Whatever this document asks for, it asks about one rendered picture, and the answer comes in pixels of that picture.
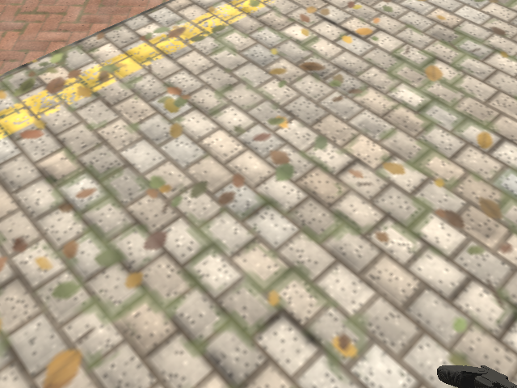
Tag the right robot hand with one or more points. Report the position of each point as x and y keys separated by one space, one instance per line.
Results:
x=473 y=377

